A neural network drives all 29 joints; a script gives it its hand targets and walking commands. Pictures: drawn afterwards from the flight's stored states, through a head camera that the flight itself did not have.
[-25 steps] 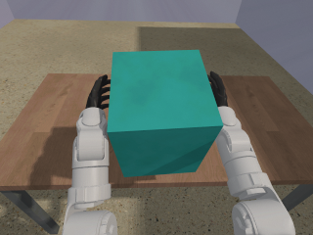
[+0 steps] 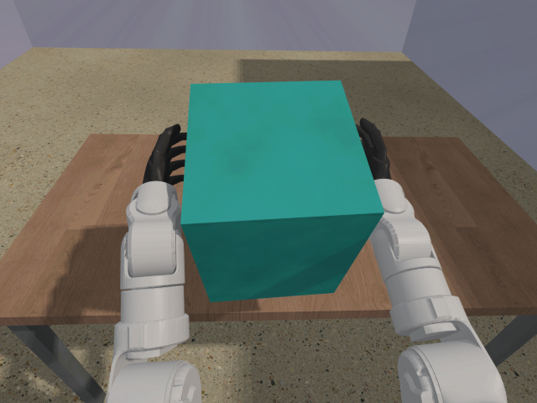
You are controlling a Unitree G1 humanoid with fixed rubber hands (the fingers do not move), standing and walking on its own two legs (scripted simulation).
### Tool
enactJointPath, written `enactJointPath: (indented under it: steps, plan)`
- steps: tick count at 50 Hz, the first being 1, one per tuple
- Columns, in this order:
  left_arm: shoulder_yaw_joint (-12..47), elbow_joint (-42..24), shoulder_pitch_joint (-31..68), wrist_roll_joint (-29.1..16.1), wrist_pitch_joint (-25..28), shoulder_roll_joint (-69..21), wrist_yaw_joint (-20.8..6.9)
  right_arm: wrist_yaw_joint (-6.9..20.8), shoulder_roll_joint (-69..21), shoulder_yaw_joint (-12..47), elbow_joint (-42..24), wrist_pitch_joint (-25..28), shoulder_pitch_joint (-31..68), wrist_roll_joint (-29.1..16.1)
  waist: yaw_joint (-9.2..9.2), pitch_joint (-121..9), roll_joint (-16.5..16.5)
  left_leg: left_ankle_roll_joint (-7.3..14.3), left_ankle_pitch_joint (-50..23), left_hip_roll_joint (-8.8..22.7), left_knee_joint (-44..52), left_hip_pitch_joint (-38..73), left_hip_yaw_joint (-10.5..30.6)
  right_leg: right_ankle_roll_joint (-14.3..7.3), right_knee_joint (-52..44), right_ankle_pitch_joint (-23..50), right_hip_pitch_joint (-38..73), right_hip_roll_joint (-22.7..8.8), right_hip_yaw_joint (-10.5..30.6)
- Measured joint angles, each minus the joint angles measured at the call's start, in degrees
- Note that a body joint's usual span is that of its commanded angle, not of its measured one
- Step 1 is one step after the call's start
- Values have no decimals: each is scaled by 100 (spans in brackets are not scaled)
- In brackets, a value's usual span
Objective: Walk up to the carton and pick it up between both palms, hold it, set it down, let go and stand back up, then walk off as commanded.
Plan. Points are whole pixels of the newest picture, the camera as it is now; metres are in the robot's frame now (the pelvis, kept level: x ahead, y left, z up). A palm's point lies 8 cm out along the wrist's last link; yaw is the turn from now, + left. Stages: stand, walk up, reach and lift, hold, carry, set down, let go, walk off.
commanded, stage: hold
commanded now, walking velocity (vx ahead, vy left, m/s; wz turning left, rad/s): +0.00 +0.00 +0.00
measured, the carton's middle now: (270, 200) +0.35 +0.02 +0.16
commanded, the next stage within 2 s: none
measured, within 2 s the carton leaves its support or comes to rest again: neither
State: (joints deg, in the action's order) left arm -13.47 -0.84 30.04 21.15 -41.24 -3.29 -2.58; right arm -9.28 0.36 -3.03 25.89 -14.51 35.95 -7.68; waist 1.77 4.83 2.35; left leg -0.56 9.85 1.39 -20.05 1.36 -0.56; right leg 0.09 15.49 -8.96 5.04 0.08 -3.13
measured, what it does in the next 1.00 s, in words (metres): stands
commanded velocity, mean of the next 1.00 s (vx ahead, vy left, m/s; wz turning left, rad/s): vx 0.00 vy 0.00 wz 0.00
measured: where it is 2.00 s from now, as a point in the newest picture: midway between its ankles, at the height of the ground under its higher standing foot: outside the picture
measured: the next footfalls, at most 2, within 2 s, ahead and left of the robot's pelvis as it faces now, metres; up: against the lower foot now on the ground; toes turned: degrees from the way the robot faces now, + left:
none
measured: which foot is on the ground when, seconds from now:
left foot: down 0.00-1.00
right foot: down 0.00-1.00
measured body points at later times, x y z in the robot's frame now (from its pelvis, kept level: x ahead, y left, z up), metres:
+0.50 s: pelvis +0.02 +0.00 +0.00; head -0.02 +0.03 +0.45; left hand +0.37 +0.17 +0.19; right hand +0.40 -0.13 +0.19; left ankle +0.03 +0.12 -0.75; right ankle +0.01 -0.12 -0.75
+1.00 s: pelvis +0.00 +0.00 +0.00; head -0.05 +0.03 +0.45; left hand +0.35 +0.17 +0.18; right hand +0.37 -0.13 +0.18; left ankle +0.03 +0.12 -0.75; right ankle +0.01 -0.12 -0.75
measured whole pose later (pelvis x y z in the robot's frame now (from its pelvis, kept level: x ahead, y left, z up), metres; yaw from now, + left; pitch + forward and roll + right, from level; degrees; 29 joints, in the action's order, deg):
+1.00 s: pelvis +0.00 +0.00 +0.00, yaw +0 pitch -12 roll -1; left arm -13.6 2.9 30.3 21.6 -41.6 -3.3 -3.0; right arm -8.9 0.4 -3.5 29.5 -14.9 35.9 -7.5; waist 1.8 5.6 3.4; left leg -0.5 9.8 1.3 -20.0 1.4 -0.6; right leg 0.2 15.7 -8.9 5.0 0.0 -3.1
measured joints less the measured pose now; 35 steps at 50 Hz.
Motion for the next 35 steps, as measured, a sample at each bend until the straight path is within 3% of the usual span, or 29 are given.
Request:
enactJointPath:
  steps: [9, 16, 22, 35]
  plan:
    - [-58, 485, 21, 0, 124, 0, -47, 19, 0, -50, 338, -11, 0, 30, 0, 81, 33, 4, -5, 2, 1, -50, 0, 0, 49, -20, -74, 1, -1]
    - [-14, 394, 22, 2, 238, -1, 16, 18, 0, -50, 335, 183, 0, 31, -1, 90, 180, 4, 22, 2, 0, -170, 0, 0, 48, -50, -192, 2, 0]
    - [63, 81, 20, 1, 180, 0, 103, 28, 0, -45, 150, 270, 0, 19, 0, -79, 110, 4, 88, 1, 0, -145, 0, 0, 7, -97, -147, 2, 0]
    - [49, -1, 22, 1, -92, 0, 42, 15, 0, -28, 38, -32, -3, 19, 0, 357, 109, 4, 33, 1, 1, 91, 0, 11, -35, -14, 108, 2, -1]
